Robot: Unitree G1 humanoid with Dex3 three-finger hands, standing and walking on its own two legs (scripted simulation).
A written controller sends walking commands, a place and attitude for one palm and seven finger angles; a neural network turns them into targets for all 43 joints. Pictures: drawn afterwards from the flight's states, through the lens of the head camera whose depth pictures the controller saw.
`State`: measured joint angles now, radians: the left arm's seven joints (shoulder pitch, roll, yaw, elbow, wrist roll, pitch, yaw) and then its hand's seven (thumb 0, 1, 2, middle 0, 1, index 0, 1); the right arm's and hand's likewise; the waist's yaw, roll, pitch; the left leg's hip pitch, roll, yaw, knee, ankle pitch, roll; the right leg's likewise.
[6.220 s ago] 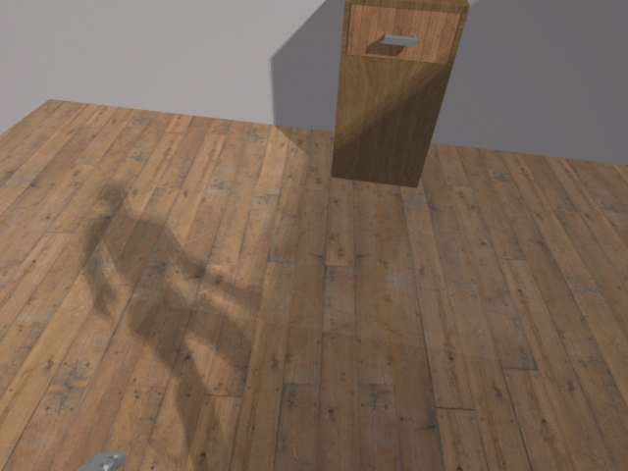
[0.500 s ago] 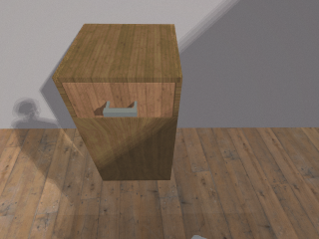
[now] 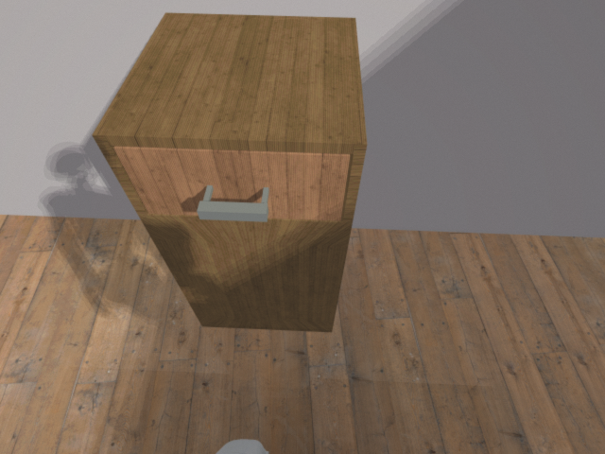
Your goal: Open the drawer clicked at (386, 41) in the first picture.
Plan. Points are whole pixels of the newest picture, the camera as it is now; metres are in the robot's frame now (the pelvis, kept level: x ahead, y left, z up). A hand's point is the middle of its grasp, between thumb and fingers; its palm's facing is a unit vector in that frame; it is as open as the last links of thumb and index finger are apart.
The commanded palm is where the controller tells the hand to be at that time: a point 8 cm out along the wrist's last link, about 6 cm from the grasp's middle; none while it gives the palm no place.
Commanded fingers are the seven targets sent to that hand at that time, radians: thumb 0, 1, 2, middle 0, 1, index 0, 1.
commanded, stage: come to a stop and stand still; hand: left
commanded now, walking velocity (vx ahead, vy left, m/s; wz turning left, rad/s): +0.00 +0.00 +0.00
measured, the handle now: (235, 201) +0.52 +0.17 -0.04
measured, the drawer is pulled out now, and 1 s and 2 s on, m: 0.00 0.00 0.00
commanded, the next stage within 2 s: look again from close up in 1.02 s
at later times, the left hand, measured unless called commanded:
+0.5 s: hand out of the picture -0.03 +0.22 -0.17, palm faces +0.00 -0.97 -0.23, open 7.4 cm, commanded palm none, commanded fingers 0.00 0.90 0.90 -0.20 -0.30 -0.20 -0.30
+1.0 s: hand out of the picture -0.09 +0.16 -0.17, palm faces +0.02 -0.99 -0.15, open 7.4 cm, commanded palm none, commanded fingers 0.00 0.90 0.90 -0.20 -0.30 -0.20 -0.30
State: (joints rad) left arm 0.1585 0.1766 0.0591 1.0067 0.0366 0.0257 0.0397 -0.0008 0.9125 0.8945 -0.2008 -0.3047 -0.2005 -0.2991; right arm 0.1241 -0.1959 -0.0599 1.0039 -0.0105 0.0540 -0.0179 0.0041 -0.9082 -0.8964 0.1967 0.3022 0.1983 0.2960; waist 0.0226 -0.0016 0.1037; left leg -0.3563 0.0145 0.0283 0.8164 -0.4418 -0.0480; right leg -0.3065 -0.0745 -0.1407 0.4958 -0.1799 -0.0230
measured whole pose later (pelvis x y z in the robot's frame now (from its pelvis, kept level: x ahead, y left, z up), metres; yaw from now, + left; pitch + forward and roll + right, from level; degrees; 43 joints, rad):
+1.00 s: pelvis -0.06 +0.01 +0.00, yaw -1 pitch -2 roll +0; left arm 0.34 0.09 0.00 1.16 0.01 0.00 0.04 0.00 0.91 0.89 -0.20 -0.30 -0.20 -0.30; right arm 0.36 -0.11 0.00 1.19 -0.02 0.02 -0.04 0.00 -0.91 -0.90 0.20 0.30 0.20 0.30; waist -0.02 0.00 0.03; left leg -0.23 0.03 0.07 0.42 -0.16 0.00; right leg -0.12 0.03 -0.06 0.43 -0.29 -0.05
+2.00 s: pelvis -0.07 +0.03 -0.03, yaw -3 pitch +6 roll +2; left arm 0.33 0.26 -0.09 0.08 0.73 0.06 0.38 0.01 0.78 0.83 -0.20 -0.40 -0.20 -0.39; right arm 0.17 -0.25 -0.02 0.68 -0.04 -0.13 -0.03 0.01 -0.91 -0.90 0.20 0.30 0.20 0.30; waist 0.00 0.08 -0.12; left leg -0.52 -0.01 0.10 0.70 -0.28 0.03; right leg -0.48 -0.01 -0.01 0.79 -0.41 -0.04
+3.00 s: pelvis -0.04 +0.04 -0.02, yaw -2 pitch +4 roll +0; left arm 0.04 0.39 -0.12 0.04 0.97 0.18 0.24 0.00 -0.39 0.34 -0.31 -1.13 -0.31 -1.13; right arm 0.09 -0.22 0.00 0.61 -0.01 0.13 -0.03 0.01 -0.90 -0.90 0.20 0.30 0.20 0.30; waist 0.06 0.06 -0.09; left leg -0.42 -0.03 0.04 0.66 -0.31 0.04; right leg -0.34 0.00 -0.02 0.67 -0.41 -0.02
